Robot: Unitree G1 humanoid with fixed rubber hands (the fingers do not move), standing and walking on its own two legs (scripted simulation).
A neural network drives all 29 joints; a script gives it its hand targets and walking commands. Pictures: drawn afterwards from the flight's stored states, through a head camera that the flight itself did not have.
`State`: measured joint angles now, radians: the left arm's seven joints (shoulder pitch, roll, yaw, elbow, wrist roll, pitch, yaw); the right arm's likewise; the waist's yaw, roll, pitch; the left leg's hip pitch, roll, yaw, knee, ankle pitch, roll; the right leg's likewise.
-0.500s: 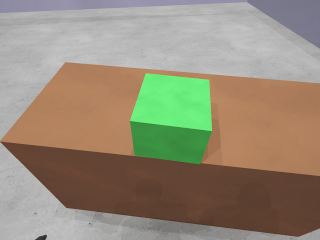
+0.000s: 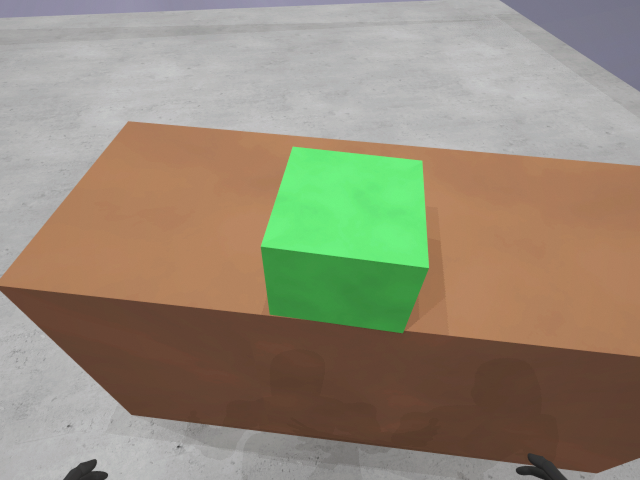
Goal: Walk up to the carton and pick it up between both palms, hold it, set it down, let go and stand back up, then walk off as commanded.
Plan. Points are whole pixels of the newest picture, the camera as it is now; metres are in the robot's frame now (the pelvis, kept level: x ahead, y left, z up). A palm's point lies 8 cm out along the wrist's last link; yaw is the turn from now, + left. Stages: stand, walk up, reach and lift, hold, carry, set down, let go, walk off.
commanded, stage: walk up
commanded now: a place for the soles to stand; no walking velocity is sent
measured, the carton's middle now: (346, 237) +0.47 -0.05 +0.01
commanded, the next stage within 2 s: reach and lift in 0.70 s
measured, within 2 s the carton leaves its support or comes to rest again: neither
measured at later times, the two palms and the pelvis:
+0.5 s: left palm out of the picture +0.12 +0.31 -0.09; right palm out of the picture +0.12 -0.32 -0.10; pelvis +0.02 +0.00 +0.00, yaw +0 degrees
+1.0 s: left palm (87, 442) +0.19 +0.29 -0.07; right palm out of the picture +0.15 -0.31 -0.09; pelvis +0.01 -0.01 +0.00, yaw +0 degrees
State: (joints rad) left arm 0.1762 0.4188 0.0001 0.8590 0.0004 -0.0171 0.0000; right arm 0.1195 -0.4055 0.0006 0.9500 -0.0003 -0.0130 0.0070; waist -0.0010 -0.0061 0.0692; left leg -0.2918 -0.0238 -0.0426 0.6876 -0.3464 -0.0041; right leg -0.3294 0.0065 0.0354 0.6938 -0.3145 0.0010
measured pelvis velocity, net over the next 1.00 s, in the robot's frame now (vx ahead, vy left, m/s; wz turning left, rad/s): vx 0.01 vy -0.01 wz -0.01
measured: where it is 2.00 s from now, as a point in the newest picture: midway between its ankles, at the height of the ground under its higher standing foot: outside the picture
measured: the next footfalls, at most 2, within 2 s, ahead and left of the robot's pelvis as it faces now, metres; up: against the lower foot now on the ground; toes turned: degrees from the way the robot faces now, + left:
none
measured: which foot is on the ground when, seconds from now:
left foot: down 0.00-1.00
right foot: down 0.00-1.00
